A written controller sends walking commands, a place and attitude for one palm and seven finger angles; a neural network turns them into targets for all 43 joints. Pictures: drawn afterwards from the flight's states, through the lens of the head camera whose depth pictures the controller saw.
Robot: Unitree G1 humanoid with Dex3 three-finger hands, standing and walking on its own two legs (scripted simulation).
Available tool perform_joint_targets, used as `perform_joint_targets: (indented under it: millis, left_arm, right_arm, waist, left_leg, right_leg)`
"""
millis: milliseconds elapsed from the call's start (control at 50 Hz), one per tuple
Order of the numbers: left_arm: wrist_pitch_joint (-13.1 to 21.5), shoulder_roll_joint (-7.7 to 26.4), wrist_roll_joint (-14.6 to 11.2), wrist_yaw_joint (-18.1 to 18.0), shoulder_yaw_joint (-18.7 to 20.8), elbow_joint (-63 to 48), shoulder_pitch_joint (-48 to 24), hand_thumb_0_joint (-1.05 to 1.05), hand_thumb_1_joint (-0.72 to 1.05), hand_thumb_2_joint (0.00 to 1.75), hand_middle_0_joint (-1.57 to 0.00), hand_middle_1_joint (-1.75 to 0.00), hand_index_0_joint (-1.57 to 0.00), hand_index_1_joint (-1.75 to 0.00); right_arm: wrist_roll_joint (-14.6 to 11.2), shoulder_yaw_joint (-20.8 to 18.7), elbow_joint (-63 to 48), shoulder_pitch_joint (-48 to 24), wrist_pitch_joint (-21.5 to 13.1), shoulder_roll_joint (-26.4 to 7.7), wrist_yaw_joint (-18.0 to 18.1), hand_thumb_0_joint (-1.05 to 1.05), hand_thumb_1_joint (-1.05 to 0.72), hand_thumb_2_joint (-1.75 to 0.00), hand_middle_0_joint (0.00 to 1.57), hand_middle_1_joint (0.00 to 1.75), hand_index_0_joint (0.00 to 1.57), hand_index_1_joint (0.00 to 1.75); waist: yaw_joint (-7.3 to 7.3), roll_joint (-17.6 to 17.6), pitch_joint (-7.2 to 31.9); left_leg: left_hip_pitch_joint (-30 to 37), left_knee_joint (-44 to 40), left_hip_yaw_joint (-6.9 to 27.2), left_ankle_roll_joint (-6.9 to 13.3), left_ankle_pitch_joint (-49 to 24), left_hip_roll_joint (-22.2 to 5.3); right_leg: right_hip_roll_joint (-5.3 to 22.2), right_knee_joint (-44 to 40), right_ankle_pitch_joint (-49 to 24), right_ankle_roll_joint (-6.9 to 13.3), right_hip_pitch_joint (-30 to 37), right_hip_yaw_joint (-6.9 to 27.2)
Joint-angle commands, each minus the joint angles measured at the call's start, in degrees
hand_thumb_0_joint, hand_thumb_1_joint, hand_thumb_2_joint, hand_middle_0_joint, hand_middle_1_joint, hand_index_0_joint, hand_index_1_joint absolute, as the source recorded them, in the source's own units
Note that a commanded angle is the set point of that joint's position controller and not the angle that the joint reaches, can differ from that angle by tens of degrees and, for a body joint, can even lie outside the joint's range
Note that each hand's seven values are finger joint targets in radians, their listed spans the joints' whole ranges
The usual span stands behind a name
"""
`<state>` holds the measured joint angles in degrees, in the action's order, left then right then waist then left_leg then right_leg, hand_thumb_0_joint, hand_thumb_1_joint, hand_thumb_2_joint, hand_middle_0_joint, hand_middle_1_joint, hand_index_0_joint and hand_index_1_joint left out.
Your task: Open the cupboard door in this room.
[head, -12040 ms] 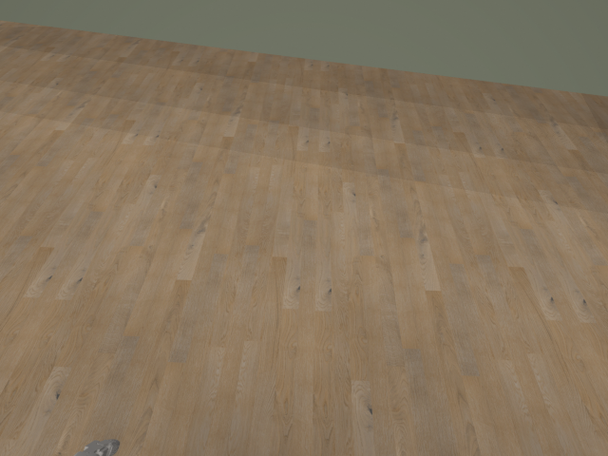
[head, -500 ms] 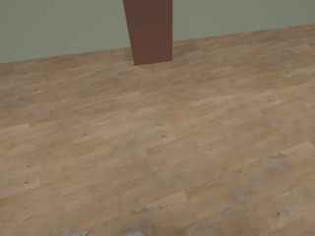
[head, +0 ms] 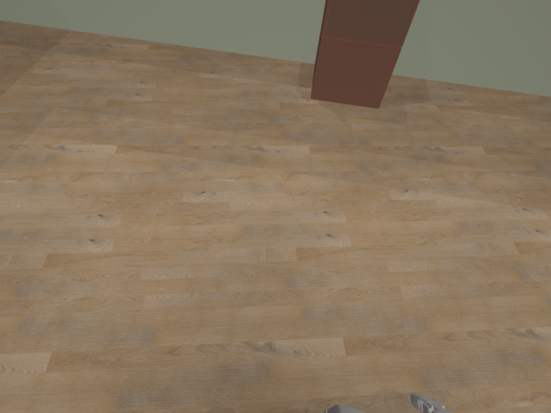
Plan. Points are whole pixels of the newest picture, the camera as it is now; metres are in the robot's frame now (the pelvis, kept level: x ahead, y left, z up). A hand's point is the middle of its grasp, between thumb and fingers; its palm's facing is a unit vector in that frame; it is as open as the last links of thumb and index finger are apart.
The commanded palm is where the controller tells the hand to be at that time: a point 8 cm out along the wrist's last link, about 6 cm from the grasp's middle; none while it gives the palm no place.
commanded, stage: turn or walk to find it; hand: left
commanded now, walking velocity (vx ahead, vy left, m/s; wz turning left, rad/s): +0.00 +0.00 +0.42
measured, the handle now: out of the picture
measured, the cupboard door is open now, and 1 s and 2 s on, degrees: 0 0 0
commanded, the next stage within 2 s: none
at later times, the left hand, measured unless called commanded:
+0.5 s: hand out of the picture +0.05 +0.15 -0.14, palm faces +0.20 -0.94 -0.27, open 7.4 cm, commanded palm none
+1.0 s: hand out of the picture -0.11 +0.20 -0.17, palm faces +0.46 -0.85 -0.25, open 7.4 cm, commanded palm none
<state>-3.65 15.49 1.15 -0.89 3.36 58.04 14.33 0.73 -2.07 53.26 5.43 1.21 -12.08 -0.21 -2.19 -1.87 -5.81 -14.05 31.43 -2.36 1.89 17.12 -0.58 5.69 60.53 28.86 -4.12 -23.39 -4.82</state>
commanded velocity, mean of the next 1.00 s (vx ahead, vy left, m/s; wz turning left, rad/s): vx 0.00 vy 0.00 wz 0.42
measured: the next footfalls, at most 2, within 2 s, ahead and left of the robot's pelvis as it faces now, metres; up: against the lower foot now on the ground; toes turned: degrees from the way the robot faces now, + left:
right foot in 0.34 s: +0.05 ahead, -0.14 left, +0.00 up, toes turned +4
left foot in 0.80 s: -0.06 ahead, +0.09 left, +0.00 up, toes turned +27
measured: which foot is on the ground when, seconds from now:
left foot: down 0.00-0.34, up 0.36-0.78, down 0.80-1.00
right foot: up 0.00-0.32, down 0.34-0.82, up 0.84-1.00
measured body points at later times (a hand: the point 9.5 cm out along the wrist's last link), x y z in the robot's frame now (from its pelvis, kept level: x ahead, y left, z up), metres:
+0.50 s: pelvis -0.01 -0.06 +0.00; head +0.01 -0.09 +0.45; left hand +0.04 +0.20 -0.12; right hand +0.06 -0.31 -0.17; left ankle -0.06 +0.09 -0.65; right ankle +0.01 -0.15 -0.74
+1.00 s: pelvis -0.04 -0.01 +0.01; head -0.02 +0.02 +0.45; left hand -0.13 +0.25 -0.15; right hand +0.16 -0.19 -0.12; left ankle -0.09 +0.07 -0.74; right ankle +0.00 -0.16 -0.66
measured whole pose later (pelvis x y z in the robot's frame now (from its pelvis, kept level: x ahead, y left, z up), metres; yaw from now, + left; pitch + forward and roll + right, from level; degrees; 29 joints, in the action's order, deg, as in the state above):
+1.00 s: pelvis -0.04 -0.01 +0.01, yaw +25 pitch +0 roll -1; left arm -3.5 15.8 1.1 -0.4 3.6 57.3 13.1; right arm 0.8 -2.1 54.2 8.1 1.1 -11.2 0.0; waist -1.5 -1.7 -3.4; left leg -11.8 27.4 -1.2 1.5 15.6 -0.5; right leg 5.6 60.9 24.2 -4.7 -25.8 -3.8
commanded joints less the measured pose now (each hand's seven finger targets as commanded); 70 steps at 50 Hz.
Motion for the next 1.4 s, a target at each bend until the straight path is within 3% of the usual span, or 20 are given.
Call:
perform_joint_targets:
  millis: [0, 180, 280, 300, 320, 340, 440, 660, 740, 760, 800, 820, 920, 1060, 1180, 1200, 1220, 1240, 1340, 1380]
  left_arm:
    - [1.9, 3.6, -0.4, 0.2, 0.8, -5.5, -1.0, 0.00, 0.90, 0.90, -0.20, -0.30, -0.20, -0.30]
    - [2.0, 2.1, -0.6, -0.2, 0.4, -8.9, -5.7, 0.00, 0.90, 0.90, -0.20, -0.30, -0.20, -0.30]
    - [3.4, 3.2, -0.9, -0.6, 0.7, -7.7, 1.0, 0.00, 0.90, 0.90, -0.20, -0.30, -0.20, -0.30]
    - [4.1, 6.4, -0.2, -0.9, 1.3, -7.5, 2.9, 0.00, 0.90, 0.90, -0.20, -0.30, -0.20, -0.30]
    - [4.4, 11.3, 0.5, -1.3, 2.2, -7.9, 3.1, 0.00, 0.90, 0.90, -0.20, -0.30, -0.20, -0.30]
    - [4.1, 11.2, -0.1, -1.4, 2.3, -8.8, 2.5, 0.00, 0.90, 0.90, -0.20, -0.30, -0.20, -0.30]
    - [4.4, 4.2, -0.3, -1.2, 0.7, -10.5, -6.9, 0.00, 0.90, 0.90, -0.20, -0.30, -0.20, -0.30]
    - [3.9, 8.2, 0.6, -1.0, 2.0, -5.8, 2.4, 0.00, 0.90, 0.90, -0.20, -0.30, -0.20, -0.30]
    - [3.4, 8.7, 0.2, -0.8, 2.2, -4.7, 0.8, 0.00, 0.90, 0.90, -0.20, -0.30, -0.20, -0.30]
    - [3.0, 7.8, -0.3, -0.7, 2.1, -5.2, 0.5, 0.00, 0.90, 0.90, -0.20, -0.30, -0.20, -0.30]
    - [2.3, 2.1, -0.4, -0.2, 0.5, -8.6, -1.1, 0.00, 0.90, 0.90, -0.20, -0.30, -0.20, -0.30]
    - [1.5, 2.7, -0.1, -0.8, 0.4, -8.6, -5.0, 0.00, 0.90, 0.90, -0.20, -0.30, -0.20, -0.30]
    - [1.8, 3.5, -0.4, 0.3, 0.8, -5.5, -2.2, 0.00, 0.90, 0.90, -0.20, -0.30, -0.20, -0.30]
    - [1.9, 2.4, -0.6, -0.1, 0.4, -7.9, -5.5, 0.00, 0.90, 0.90, -0.20, -0.30, -0.20, -0.30]
    - [3.2, 2.7, -0.9, -0.3, 0.6, -7.0, 0.6, 0.00, 0.90, 0.90, -0.20, -0.30, -0.20, -0.30]
    - [3.8, 4.2, -0.6, -0.5, 0.9, -6.7, 2.6, 0.00, 0.90, 0.90, -0.20, -0.30, -0.20, -0.30]
    - [4.4, 8.9, 0.3, -1.0, 1.8, -6.7, 4.2, 0.00, 0.90, 0.90, -0.20, -0.30, -0.20, -0.30]
    - [4.2, 11.7, 0.3, -1.1, 2.1, -7.6, 3.8, 0.00, 0.90, 0.90, -0.20, -0.30, -0.20, -0.30]
    - [4.5, 4.3, -0.2, -1.2, 0.9, -10.0, -5.8, 0.00, 0.90, 0.90, -0.20, -0.30, -0.20, -0.30]
    - [4.8, 4.2, -0.1, -1.2, 0.8, -9.2, -3.4, 0.00, 0.90, 0.90, -0.20, -0.30, -0.20, -0.30]
  right_arm:
    - [0.0, -2.6, -1.9, 3.8, -1.1, -11.0, 0.9, 0.00, -0.90, -0.90, 0.20, 0.30, 0.20, 0.30]
    - [0.7, -3.6, -1.7, 6.8, -0.4, -10.9, 0.7, 0.00, -0.90, -0.90, 0.20, 0.30, 0.20, 0.30]
    - [0.3, -3.9, -2.3, 5.5, 0.0, -10.0, 0.5, 0.00, -0.90, -0.90, 0.20, 0.30, 0.20, 0.30]
    - [-0.2, -3.6, -2.5, 6.8, -0.1, -7.1, 0.2, 0.00, -0.90, -0.90, 0.20, 0.30, 0.20, 0.30]
    - [-0.2, -2.9, -4.1, 7.1, -0.2, -3.7, 0.0, 0.00, -0.90, -0.90, 0.20, 0.30, 0.20, 0.30]
    - [0.3, -3.8, -4.5, 5.8, 0.8, -6.6, 0.3, 0.00, -0.90, -0.90, 0.20, 0.30, 0.20, 0.30]
    - [0.6, -3.9, 0.5, 10.6, 2.2, -5.5, -0.9, 0.00, -0.90, -0.90, 0.20, 0.30, 0.20, 0.30]
    - [-0.2, -2.1, -1.2, 2.5, 1.1, -3.9, -0.6, 0.00, -0.90, -0.90, 0.20, 0.30, 0.20, 0.30]
    - [-0.3, -2.0, -0.7, 6.1, 0.4, -4.8, -0.4, 0.00, -0.90, -0.90, 0.20, 0.30, 0.20, 0.30]
    - [-0.2, -2.3, -0.2, 8.4, -0.2, -6.5, -0.5, 0.00, -0.90, -0.90, 0.20, 0.30, 0.20, 0.30]
    - [0.3, -4.3, -0.2, 12.0, -0.4, -16.0, -0.1, 0.00, -0.90, -0.90, 0.20, 0.30, 0.20, 0.30]
    - [0.4, -4.2, 1.2, 13.3, -0.6, -15.1, 0.8, 0.00, -0.90, -0.90, 0.20, 0.30, 0.20, 0.30]
    - [0.2, -2.6, -1.3, 4.4, -0.9, -10.9, 1.2, 0.00, -0.90, -0.90, 0.20, 0.30, 0.20, 0.30]
    - [0.6, -3.5, -1.2, 7.1, -0.5, -11.2, 1.0, 0.00, -0.90, -0.90, 0.20, 0.30, 0.20, 0.30]
    - [0.4, -3.9, -2.4, 4.3, 0.1, -10.6, 0.7, 0.00, -0.90, -0.90, 0.20, 0.30, 0.20, 0.30]
    - [0.0, -3.8, -2.5, 4.6, 0.0, -9.1, 0.5, 0.00, -0.90, -0.90, 0.20, 0.30, 0.20, 0.30]
    - [-0.4, -3.2, -3.5, 5.8, -0.2, -5.6, 0.1, 0.00, -0.90, -0.90, 0.20, 0.30, 0.20, 0.30]
    - [-0.2, -3.3, -4.9, 4.6, 0.3, -5.2, 0.1, 0.00, -0.90, -0.90, 0.20, 0.30, 0.20, 0.30]
    - [0.6, -3.9, 0.0, 8.6, 2.0, -5.9, -0.8, 0.00, -0.90, -0.90, 0.20, 0.30, 0.20, 0.30]
    - [0.6, -3.6, 0.2, 7.9, 2.1, -5.7, -0.9, 0.00, -0.90, -0.90, 0.20, 0.30, 0.20, 0.30]
  waist:
    - [2.32, 10.0, 7.9]
    - [3.73, 10.8, 6.6]
    - [0.32, 9.0, 8.8]
    - [-0.21, -0.5, 10.2]
    - [-0.27, -14.9, 9.0]
    - [-0.82, -11.5, 8.4]
    - [4.21, -7.5, 2.7]
    - [-1.05, -9.1, 6.7]
    - [1.73, -8.5, 8.6]
    - [3.33, -3.9, 9.9]
    - [5.32, 18.8, 9.5]
    - [6.90, 18.3, 9.6]
    - [2.47, 10.3, 6.2]
    - [4.06, 10.3, 6.4]
    - [1.04, 11.0, 8.0]
    - [0.11, 6.4, 9.0]
    - [-0.16, -7.5, 10.1]
    - [-0.75, -13.0, 7.6]
    - [3.76, -6.3, 3.6]
    - [2.60, -7.9, 4.4]
  left_leg:
    - [8.7, -11.7, 11.0, 6.6, -33.2, -12.6]
    - [5.3, -11.8, 18.2, 8.2, -25.3, -12.5]
    - [-4.5, -4.6, 18.8, 4.1, -20.1, -8.0]
    - [-11.3, 2.9, 14.4, 0.5, -9.0, -3.4]
    - [-20.5, 15.7, 5.3, -3.5, 13.2, 4.6]
    - [-18.1, 26.1, 7.2, -3.4, 16.8, 2.4]
    - [-17.5, 40.1, 5.5, -5.0, 2.6, -0.8]
    - [-11.0, 14.8, -1.0, -5.5, 10.2, -1.6]
    - [-0.6, -1.2, -3.0, -4.3, 1.1, -1.0]
    - [6.4, -8.6, -1.6, -3.4, -6.9, -2.5]
    - [14.4, -12.8, 22.3, 7.8, -34.7, -23.3]
    - [11.4, -13.0, 21.9, 8.4, -34.6, -22.2]
    - [8.0, -12.2, 11.3, 6.3, -30.5, -13.1]
    - [9.0, -10.9, 15.6, 8.0, -31.3, -13.2]
    - [0.2, -5.0, 17.4, 4.6, -26.8, -9.2]
    - [-4.0, -1.3, 15.7, 2.0, -19.4, -6.5]
    - [-13.9, 9.0, 7.9, -1.8, -2.8, 0.4]
    - [-16.8, 20.7, 5.1, -3.4, 16.6, 3.9]
    - [-16.7, 39.0, 6.2, -4.5, 4.0, -0.7]
    - [-16.7, 37.3, 5.2, -5.5, 3.4, -0.9]
  right_leg:
    - [0.6, 4.2, -6.0, -0.9, -6.1, 3.2]
    - [-1.7, -11.4, -3.4, -0.8, -1.5, 3.3]
    - [-3.0, -35.7, -16.6, 0.4, 16.6, 2.2]
    - [4.9, -42.1, -18.3, 2.4, 24.2, 9.4]
    - [19.5, -44.0, -25.0, 8.8, 25.7, 23.3]
    - [23.4, -44.9, -25.6, 13.1, 17.1, 23.0]
    - [12.0, -44.6, -20.5, 9.5, 9.4, 6.8]
    - [15.4, -38.4, -37.7, 12.6, 19.6, 3.2]
    - [14.4, -32.2, -36.8, 9.1, 16.2, -0.2]
    - [12.5, -26.7, -32.2, 6.1, 11.5, -2.9]
    - [1.6, -6.6, 8.2, -0.1, -8.6, -4.5]
    - [1.6, -0.9, 7.3, 0.1, -8.4, 1.1]
    - [0.8, 2.7, -5.4, -0.7, -7.2, 2.7]
    - [-1.0, -8.4, -2.8, -1.0, -4.5, 2.9]
    - [-3.5, -32.0, -14.4, 0.2, 12.1, 0.8]
    - [-0.7, -38.7, -19.8, 0.9, 18.3, 3.1]
    - [12.0, -41.6, -24.8, 5.0, 25.3, 15.7]
    - [22.2, -43.9, -30.1, 11.6, 19.7, 22.6]
    - [12.5, -44.1, -22.8, 10.3, 11.1, 8.1]
    - [12.0, -43.4, -27.4, 10.2, 13.7, 6.2]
